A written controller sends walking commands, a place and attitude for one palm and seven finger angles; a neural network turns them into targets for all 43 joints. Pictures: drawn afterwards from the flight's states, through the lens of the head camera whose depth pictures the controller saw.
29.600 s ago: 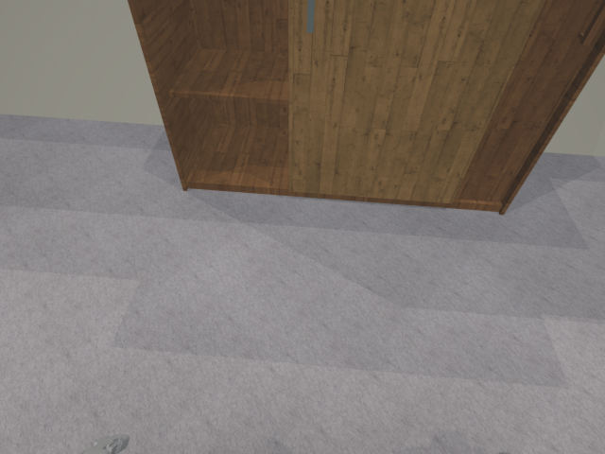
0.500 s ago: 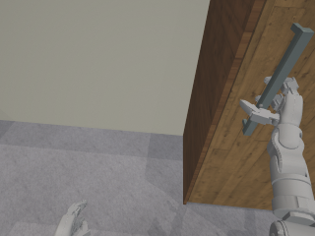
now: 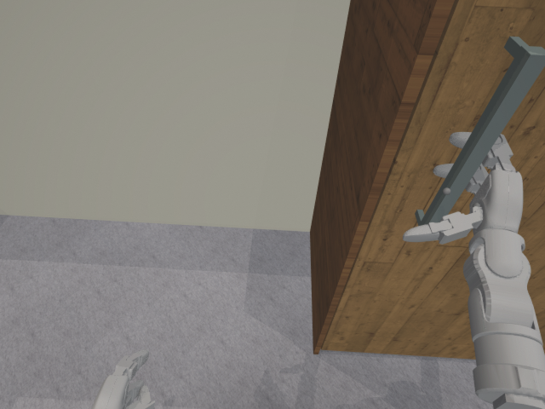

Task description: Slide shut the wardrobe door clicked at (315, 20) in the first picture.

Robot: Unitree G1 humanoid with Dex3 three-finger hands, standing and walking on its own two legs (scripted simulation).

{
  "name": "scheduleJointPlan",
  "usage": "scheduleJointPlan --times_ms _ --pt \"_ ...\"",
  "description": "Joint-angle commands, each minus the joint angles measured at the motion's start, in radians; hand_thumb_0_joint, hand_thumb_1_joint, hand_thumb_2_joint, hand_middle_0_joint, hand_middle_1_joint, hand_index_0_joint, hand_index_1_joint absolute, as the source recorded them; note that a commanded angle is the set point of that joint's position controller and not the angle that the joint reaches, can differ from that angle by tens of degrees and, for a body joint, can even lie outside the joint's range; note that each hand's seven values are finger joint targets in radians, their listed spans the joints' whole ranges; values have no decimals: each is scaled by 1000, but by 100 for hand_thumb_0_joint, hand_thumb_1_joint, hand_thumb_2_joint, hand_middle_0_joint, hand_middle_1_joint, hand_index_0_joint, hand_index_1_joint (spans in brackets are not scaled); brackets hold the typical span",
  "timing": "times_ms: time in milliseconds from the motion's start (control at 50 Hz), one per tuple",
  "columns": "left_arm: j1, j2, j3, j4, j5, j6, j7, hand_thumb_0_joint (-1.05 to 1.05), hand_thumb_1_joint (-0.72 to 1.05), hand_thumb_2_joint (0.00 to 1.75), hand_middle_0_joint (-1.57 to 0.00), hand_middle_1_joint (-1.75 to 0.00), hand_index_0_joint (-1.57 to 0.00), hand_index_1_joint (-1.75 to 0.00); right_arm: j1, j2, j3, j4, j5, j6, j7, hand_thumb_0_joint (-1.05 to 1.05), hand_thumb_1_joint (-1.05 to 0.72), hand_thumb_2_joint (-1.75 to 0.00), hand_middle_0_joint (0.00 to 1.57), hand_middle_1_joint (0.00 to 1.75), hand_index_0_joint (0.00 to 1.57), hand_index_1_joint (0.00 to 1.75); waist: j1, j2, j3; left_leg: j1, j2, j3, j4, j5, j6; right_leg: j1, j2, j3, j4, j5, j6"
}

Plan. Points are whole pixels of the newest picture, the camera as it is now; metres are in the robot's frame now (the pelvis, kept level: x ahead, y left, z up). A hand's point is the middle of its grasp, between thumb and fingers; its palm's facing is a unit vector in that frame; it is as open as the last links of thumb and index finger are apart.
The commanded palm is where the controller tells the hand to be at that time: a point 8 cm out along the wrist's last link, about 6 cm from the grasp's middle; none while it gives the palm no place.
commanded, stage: slip the hand off the handle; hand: right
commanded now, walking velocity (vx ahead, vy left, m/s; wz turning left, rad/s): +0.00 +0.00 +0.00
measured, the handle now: (460, 158) +0.42 -0.24 +0.18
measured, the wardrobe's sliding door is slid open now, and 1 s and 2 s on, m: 0.00 0.00 0.00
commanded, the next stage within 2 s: draw the hand back to the body in 1.20 s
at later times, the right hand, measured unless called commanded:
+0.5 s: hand (482, 193) +0.38 -0.27 +0.16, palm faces +0.32 +0.94 -0.14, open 14.0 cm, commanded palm +0.34 -0.32 +0.16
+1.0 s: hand (522, 237) +0.31 -0.29 +0.15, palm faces +0.33 +0.93 -0.15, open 14.7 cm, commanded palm +0.26 -0.32 +0.16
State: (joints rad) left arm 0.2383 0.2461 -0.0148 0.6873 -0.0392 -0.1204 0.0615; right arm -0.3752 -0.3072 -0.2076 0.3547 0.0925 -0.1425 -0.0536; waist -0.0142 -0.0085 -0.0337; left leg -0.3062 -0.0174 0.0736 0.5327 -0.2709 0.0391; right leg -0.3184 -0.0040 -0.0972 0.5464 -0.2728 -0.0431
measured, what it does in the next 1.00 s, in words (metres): stands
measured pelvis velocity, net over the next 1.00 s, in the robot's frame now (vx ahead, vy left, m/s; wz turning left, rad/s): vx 0.00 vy -0.02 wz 0.01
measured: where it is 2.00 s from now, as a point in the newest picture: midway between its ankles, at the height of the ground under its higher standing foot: outside the picture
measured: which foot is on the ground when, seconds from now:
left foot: down 0.00-1.00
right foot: down 0.00-1.00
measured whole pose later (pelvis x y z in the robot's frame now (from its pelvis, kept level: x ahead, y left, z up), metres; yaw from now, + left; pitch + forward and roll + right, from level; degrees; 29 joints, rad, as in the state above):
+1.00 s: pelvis +0.00 -0.02 +0.00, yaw +0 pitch +2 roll +1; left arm 0.24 0.24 -0.04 0.63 -0.04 -0.14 0.08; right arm -0.10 -0.37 -0.34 0.14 0.16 -0.14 0.05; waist -0.04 -0.02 -0.06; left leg -0.32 -0.01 0.06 0.57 -0.29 0.02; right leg -0.34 0.00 -0.11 0.61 -0.31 -0.06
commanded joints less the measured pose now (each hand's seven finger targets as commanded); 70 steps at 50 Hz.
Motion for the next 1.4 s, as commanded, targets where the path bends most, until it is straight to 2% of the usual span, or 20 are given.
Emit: scheduleJointPlan --times_ms 0,120,240,360,440,480,560,580,620,720,820,920,980,1040,1180,1200,1300,1320,1360,1380 --pt "-33 136 39 -139 1 -28 14 0 90 90 -20 -30 -20 -30 -378 -271 -124 -191 -23 -8 -35 0 55 -20 25 115 25 115 7 15 -265 63 26 -66 -54 292 -20 144 -18 76 -42 295 6" --pt "-54 125 23 -150 -9 -2 36 0 90 90 -20 -30 -20 -30 -411 -306 -159 -115 -2 20 -11 0 55 -20 25 115 25 115 10 16 -210 52 27 -71 -84 188 -22 96 -15 79 -58 189 8" --pt "-54 121 16 -157 -5 7 43 0 90 90 -20 -30 -20 -30 -424 -345 -190 -67 -2 13 -1 0 55 -20 25 115 25 115 1 -13 -229 52 29 -73 -81 170 -19 86 -13 82 -54 179 8" --pt "-48 129 16 -159 -7 17 50 0 90 90 -20 -30 -20 -30 -424 -435 -264 -4 16 -9 22 0 55 -20 25 115 25 115 -10 20 -221 76 35 -93 -92 116 -25 20 -15 75 -55 126 4" --pt "-36 135 19 -152 -6 20 52 0 90 90 -20 -30 -20 -30 -443 -502 -303 32 12 -44 49 0 55 -20 25 115 25 115 -4 -3 -216 79 42 -116 -94 79 -26 -18 -15 70 -41 97 0" --pt "-26 141 23 -144 -5 19 52 0 90 90 -20 -30 -20 -30 -506 -535 -311 40 9 -70 69 0 55 -20 25 115 25 115 15 -12 -219 66 46 -133 -95 35 -27 -37 -16 72 -26 67 -1" --pt "-19 145 33 -161 -6 -2 39 0 90 90 -20 -30 -20 -30 -450 -411 -198 -55 19 -138 133 0 55 -20 25 115 25 115 20 -129 -284 8 21 -103 -60 60 -11 62 -15 85 -16 94 -6" --pt "-15 143 36 -165 -6 -9 36 0 90 90 -20 -30 -20 -30 -449 -349 -148 -78 34 -151 150 0 55 -20 25 115 25 115 34 -109 -303 -6 17 -99 -54 62 -8 81 -18 96 -8 98 -5" --pt "-7 158 43 -155 -11 -18 39 0 90 90 -20 -30 -20 -30 -396 -340 -142 -78 59 -153 173 0 55 -20 25 115 25 115 34 -84 -277 -52 9 -81 -54 46 -11 99 -24 116 -14 78 -5" --pt "-32 165 45 -170 -15 -30 42 0 90 90 -20 -30 -20 -30 -257 -384 -232 -152 105 -96 165 0 55 -20 25 115 25 115 -21 -12 -270 11 18 -79 -61 58 -12 57 -20 114 -31 91 -3" --pt "-69 147 34 -196 -4 -54 31 0 90 90 -20 -30 -20 -30 -141 -370 -245 -347 75 -89 98 0 55 -20 25 115 25 115 -47 -91 -247 -9 5 -49 -23 132 -5 116 -28 122 -41 197 10" --pt "-73 136 32 -198 1 -69 23 0 90 90 -20 -30 -20 -30 20 -333 -251 -453 83 -70 90 0 55 -20 25 115 25 115 -49 -69 -249 1 -3 -34 -11 185 -8 148 -35 123 -32 278 32" --pt "-82 133 27 -198 -9 -71 30 0 90 90 -20 -30 -20 -30 38 -276 -199 -481 96 -14 116 0 55 -20 25 115 25 115 -27 -49 -200 -22 -4 -27 -27 152 -11 144 -38 129 -41 221 36" --pt "-102 125 18 -208 -15 -80 41 0 90 90 -20 -30 -20 -30 21 -208 -120 -553 103 37 133 0 55 -20 25 115 25 115 -14 -100 -167 -52 -1 -24 -31 131 -13 165 -34 150 -53 179 41" --pt "-105 117 8 -202 0 -88 42 0 90 90 -20 -30 -20 -30 131 -249 -168 -663 94 40 119 0 55 -20 25 115 25 115 -37 -50 -198 -5 -5 -19 -31 157 -8 173 -28 156 -48 232 50" --pt "-115 112 5 -204 -1 -89 41 0 90 90 -20 -30 -20 -30 110 -231 -153 -677 97 34 119 0 55 -20 25 115 25 115 -30 -63 -201 -8 -3 -19 -33 162 -8 181 -26 153 -48 235 51" --pt "-130 106 2 -194 -1 -84 47 0 90 90 -20 -30 -20 -30 111 -282 -220 -635 107 40 115 0 55 -20 25 115 25 115 -41 -97 -177 10 1 -27 -53 146 -5 154 -18 137 -53 205 45" --pt "-119 132 -7 -187 -22 -87 57 0 90 90 -20 -30 -20 -30 166 -262 -175 -507 196 116 238 0 55 -20 25 115 25 115 -11 -85 -192 81 12 -31 -75 170 -4 170 -24 143 -76 187 43" --pt "-156 129 -15 -213 -39 -90 81 0 90 90 -20 -30 -20 -30 52 -365 -235 -573 232 176 334 0 55 -20 25 115 25 115 -30 -99 -211 122 15 -39 -91 195 -6 173 -15 136 -73 188 22" --pt "-165 126 -19 -218 -39 -93 88 0 90 90 -20 -30 -20 -30 74 -374 -255 -547 249 203 367 0 55 -20 25 115 25 115 -35 -76 -210 141 15 -43 -100 212 -6 164 -13 134 -71 196 14"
